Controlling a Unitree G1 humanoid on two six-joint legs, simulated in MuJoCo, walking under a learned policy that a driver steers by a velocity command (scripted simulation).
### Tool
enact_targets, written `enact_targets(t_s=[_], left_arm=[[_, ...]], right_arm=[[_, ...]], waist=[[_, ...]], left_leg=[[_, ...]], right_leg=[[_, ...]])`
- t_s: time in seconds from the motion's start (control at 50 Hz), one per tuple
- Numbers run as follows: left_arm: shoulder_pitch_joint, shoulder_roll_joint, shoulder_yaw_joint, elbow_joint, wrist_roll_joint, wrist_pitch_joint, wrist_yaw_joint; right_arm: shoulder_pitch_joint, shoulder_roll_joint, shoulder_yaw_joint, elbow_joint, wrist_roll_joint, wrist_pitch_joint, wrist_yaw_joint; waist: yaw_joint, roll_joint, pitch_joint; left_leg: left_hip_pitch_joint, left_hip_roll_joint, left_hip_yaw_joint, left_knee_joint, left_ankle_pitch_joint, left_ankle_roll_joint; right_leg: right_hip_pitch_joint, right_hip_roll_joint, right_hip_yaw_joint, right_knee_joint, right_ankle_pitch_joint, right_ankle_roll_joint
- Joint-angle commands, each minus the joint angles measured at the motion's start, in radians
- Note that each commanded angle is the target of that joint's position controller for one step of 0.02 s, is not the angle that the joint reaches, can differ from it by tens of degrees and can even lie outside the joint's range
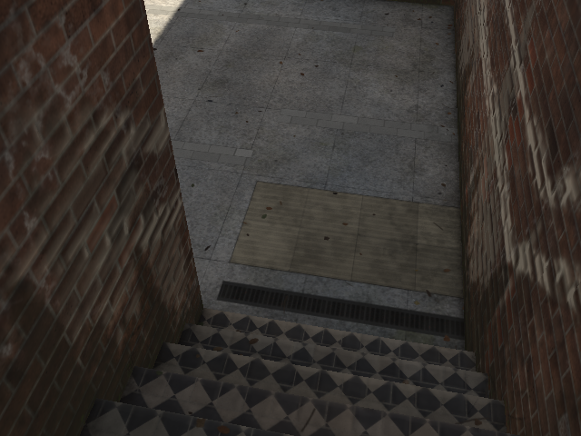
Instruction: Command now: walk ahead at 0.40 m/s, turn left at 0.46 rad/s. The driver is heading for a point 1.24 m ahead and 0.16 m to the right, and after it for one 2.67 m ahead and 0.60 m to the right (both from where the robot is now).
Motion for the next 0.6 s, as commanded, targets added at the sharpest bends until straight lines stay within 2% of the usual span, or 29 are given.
enact_targets(t_s=[0.02,0.04,0.06,0.08,0.1,0.12,0.14,0.16,0.18,0.2,0.22,0.24,0.26,0.28,0.3,0.32,0.34,0.36,0.38,0.4,0.42,0.46,0.48,0.5,0.52,0.54,0.56,0.58,0.6], left_arm=[[-0.068,0.065,-0.002,-0.085,0.008,0.025,0.002],[-0.121,0.057,-0.007,-0.094,0.016,0.036,-0.002],[-0.139,0.059,-0.007,-0.083,0.012,0.035,-0.007],[-0.119,0.054,-0.009,-0.067,0.004,0.031,0.0],[-0.055,0.068,-0.003,-0.044,-0.007,0.025,0.005],[0.158,0.09,0.018,0.041,-0.035,0.015,0.008],[0.442,0.162,0.067,0.131,-0.033,0.001,0.009],[0.675,0.257,0.111,0.2,-0.001,-0.004,-0.004],[0.625,0.355,0.128,0.181,-0.003,-0.008,-0.026],[0.551,0.367,0.148,0.174,0.0,0.004,-0.031],[0.441,0.221,0.108,0.201,0.007,0.004,-0.021],[0.375,0.066,0.063,0.202,0.007,-0.007,-0.028],[0.375,-0.009,0.042,0.219,0.013,-0.01,-0.023],[0.311,-0.115,0.006,0.237,0.026,-0.039,0.018],[0.314,-0.09,0.009,0.248,-0.007,-0.06,0.04],[0.318,-0.044,0.001,0.228,-0.04,-0.074,0.047],[0.364,0.013,0.001,0.271,-0.022,-0.087,0.05],[0.306,0.057,0.001,0.26,-0.011,-0.095,0.068],[0.329,0.094,0.006,0.242,-0.018,-0.104,0.081],[0.315,0.099,0.0,0.222,-0.02,-0.109,0.09],[0.347,0.113,-0.005,0.236,-0.014,-0.108,0.093],[0.433,0.092,-0.017,0.25,-0.012,-0.079,0.1],[0.466,0.104,-0.015,0.261,-0.019,-0.067,0.098],[0.494,0.103,-0.016,0.26,-0.04,-0.063,0.102],[0.521,0.066,-0.024,0.279,-0.049,-0.056,0.106],[0.55,0.051,-0.026,0.293,-0.055,-0.044,0.105],[0.536,0.069,-0.019,0.298,-0.054,-0.033,0.095],[0.54,0.083,0.017,0.293,-0.081,0.018,0.121],[0.524,0.107,0.025,0.294,-0.07,0.042,0.122]], right_arm=[[-0.027,-0.164,-0.023,-0.07,0.016,-0.023,-0.015],[0.024,-0.169,-0.023,-0.052,0.019,-0.01,-0.013],[0.044,-0.19,-0.024,-0.042,0.019,0.008,-0.009],[0.068,-0.181,-0.025,-0.033,0.024,0.027,-0.007],[0.058,-0.181,-0.02,-0.027,0.03,0.042,0.002],[0.017,-0.203,-0.021,-0.017,0.03,0.063,0.028],[0.028,-0.229,-0.024,0.005,0.012,0.071,0.081],[0.101,-0.127,-0.018,0.042,0.019,0.048,0.122],[0.146,-0.111,-0.033,-0.003,0.07,0.026,0.121],[0.117,-0.121,-0.022,-0.069,0.073,0.023,0.103],[-0.016,-0.107,-0.003,-0.129,0.053,0.028,0.08],[-0.07,-0.092,0.005,-0.122,0.047,0.032,0.052],[-0.009,-0.073,0.013,-0.099,0.056,0.041,0.046],[0.008,-0.04,0.024,-0.085,0.043,0.047,0.064],[-0.056,-0.04,0.029,-0.074,0.031,0.049,0.09],[-0.165,-0.066,0.012,-0.086,0.027,0.057,0.114],[-0.247,-0.046,0.02,-0.096,0.026,0.058,0.128],[-0.2,-0.054,0.027,-0.097,0.012,0.058,0.134],[-0.211,-0.099,0.012,-0.103,0.003,0.055,0.128],[-0.276,-0.122,0.013,-0.116,0.001,0.042,0.114],[-0.303,-0.122,0.014,-0.116,-0.004,0.04,0.102],[-0.343,-0.13,0.016,-0.111,-0.014,0.042,0.085],[-0.374,-0.139,0.018,-0.119,-0.012,0.051,0.092],[-0.432,-0.155,0.015,-0.14,-0.009,0.055,0.1],[-0.5,-0.136,0.022,-0.151,-0.01,0.06,0.105],[-0.535,-0.127,0.025,-0.157,-0.003,0.072,0.105],[-0.547,-0.117,0.025,-0.153,-0.002,0.082,0.103],[-0.495,-0.132,-0.014,-0.117,0.19,0.049,0.009],[-0.33,-0.139,-0.015,-0.067,0.201,0.038,-0.026]], waist=[[0.019,0.06,0.151],[-0.025,0.086,0.179],[-0.053,0.108,0.171],[-0.057,0.09,0.161],[-0.032,0.067,0.144],[0.072,0.01,0.104],[0.195,-0.025,0.013],[0.244,-0.239,-0.099],[0.176,-0.176,-0.097],[0.199,-0.138,-0.116],[0.179,-0.058,0.068],[0.136,0.071,0.112],[0.086,0.066,0.164],[0.039,0.125,0.248],[0.073,0.073,0.223],[0.121,0.009,0.172],[0.129,-0.085,0.156],[0.077,-0.075,0.115],[0.085,-0.029,0.101],[0.099,-0.01,0.104],[0.106,-0.038,0.107],[0.147,-0.044,0.125],[0.163,-0.05,0.157],[0.196,-0.053,0.182],[0.233,-0.043,0.196],[0.26,-0.027,0.208],[0.263,-0.032,0.212],[0.318,0.03,0.229],[0.256,-0.014,0.183]], left_leg=[[-0.184,0.169,-0.355,-0.183,-0.117,0.186],[-0.045,0.198,-0.478,-0.195,-0.074,0.215],[0.025,0.219,-0.585,-0.162,-0.044,0.238],[0.062,0.213,-0.609,-0.107,0.014,0.24],[0.029,0.176,-0.57,-0.017,0.068,0.224],[-0.09,0.138,-0.481,0.156,0.089,0.183],[-0.284,0.096,-0.411,0.398,0.102,0.121],[-0.658,-0.098,-0.213,0.928,-0.129,-0.011],[-0.916,-0.105,-0.12,1.129,-0.076,-0.028],[-1.043,-0.052,-0.138,1.195,-0.023,-0.052],[-1.26,0.074,-0.215,1.103,0.166,-0.044],[-1.194,0.1,-0.21,1.02,0.289,0.001],[-1.031,0.165,-0.213,0.923,0.402,0.019],[-0.93,0.216,-0.218,0.531,0.704,0.019],[-0.78,0.215,-0.096,0.329,0.861,0.008],[-0.459,0.185,0.024,0.152,1.082,0.008],[-0.35,0.195,0.016,0.257,1.149,-0.026],[-0.324,0.18,-0.036,0.181,1.223,-0.026],[-0.328,0.15,-0.014,0.071,1.253,-0.026],[-0.287,0.153,-0.02,-0.103,1.362,-0.031],[-0.282,0.147,-0.018,-0.122,1.364,-0.042],[-0.192,0.112,0.041,-0.263,1.321,-0.047],[-0.233,0.112,0.029,-0.321,1.26,-0.064],[-0.312,0.121,0.023,-0.419,1.188,-0.083],[-0.349,0.144,0.008,-0.583,1.123,-0.089],[-0.363,0.173,-0.008,-0.732,1.122,-0.082],[-0.297,0.178,-0.002,-0.8,1.081,-0.074],[-0.098,0.171,-0.006,-0.936,1.133,-0.084],[0.146,0.189,0.032,-0.978,1.157,-0.073]], right_leg=[[0.238,0.008,0.022,-0.346,-0.064,0.021],[0.139,-0.019,0.05,-0.496,-0.089,-0.016],[0.106,-0.039,0.083,-0.554,-0.073,-0.042],[0.134,-0.039,0.071,-0.652,-0.076,-0.049],[0.259,-0.031,0.03,-0.729,-0.023,-0.053],[0.543,-0.035,-0.046,-0.786,0.149,-0.063],[0.884,-0.059,-0.082,-0.652,0.114,-0.097],[1.261,-0.17,0.026,-0.312,0.475,-0.253],[1.301,-0.272,0.161,-0.243,0.549,-0.323],[1.273,-0.408,0.409,-0.341,0.237,-0.468],[1.114,-0.47,0.545,-0.448,-0.374,-0.456],[0.957,-0.361,0.361,-0.482,-0.49,-0.384],[0.706,-0.363,0.337,-0.499,-0.39,-0.399],[0.478,-0.225,0.161,-0.442,-0.205,-0.309],[0.294,-0.106,0.055,-0.392,-0.259,-0.284],[0.018,-0.048,-0.02,-0.447,-0.431,-0.283],[-0.091,-0.054,0.051,-0.433,-0.418,-0.275],[-0.078,-0.051,0.077,-0.337,-0.302,-0.256],[-0.014,-0.062,0.083,-0.293,-0.231,-0.233],[0.018,-0.055,0.076,-0.254,-0.287,-0.214],[0.051,-0.076,0.122,-0.186,-0.299,-0.216],[0.072,-0.061,0.122,-0.108,-0.414,-0.217],[0.144,-0.086,0.188,-0.071,-0.405,-0.234],[0.262,-0.092,0.236,-0.024,-0.358,-0.234],[0.382,-0.089,0.254,0.012,-0.342,-0.224],[0.468,-0.098,0.3,0.041,-0.302,-0.225],[0.488,-0.086,0.318,0.054,-0.257,-0.225],[0.519,-0.037,0.2,0.138,-0.133,-0.215],[0.425,-0.019,0.193,0.283,-0.078,-0.219]])
Velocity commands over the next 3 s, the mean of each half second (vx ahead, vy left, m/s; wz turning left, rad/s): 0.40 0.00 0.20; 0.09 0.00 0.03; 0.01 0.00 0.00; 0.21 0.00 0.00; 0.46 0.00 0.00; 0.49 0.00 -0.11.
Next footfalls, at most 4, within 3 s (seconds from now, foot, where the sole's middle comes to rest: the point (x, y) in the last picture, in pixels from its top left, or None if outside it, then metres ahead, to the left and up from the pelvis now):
0.14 right None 0.14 -0.12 -0.91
0.64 left None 0.42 0.07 -1.11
1.02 right None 0.39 -0.16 -1.11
2.32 right None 0.64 -0.11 -1.32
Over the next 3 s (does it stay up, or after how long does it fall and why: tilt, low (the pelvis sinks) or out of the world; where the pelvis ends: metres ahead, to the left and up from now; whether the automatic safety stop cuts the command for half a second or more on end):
stays up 0.90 0.03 -0.77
